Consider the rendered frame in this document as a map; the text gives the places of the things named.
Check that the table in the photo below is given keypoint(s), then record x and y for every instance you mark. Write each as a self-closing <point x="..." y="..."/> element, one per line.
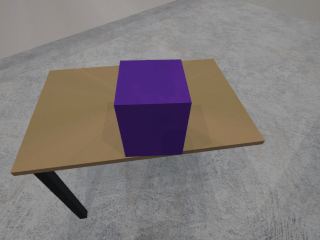
<point x="74" y="123"/>

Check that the carton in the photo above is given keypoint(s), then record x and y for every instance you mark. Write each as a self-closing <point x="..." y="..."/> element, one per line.
<point x="152" y="106"/>

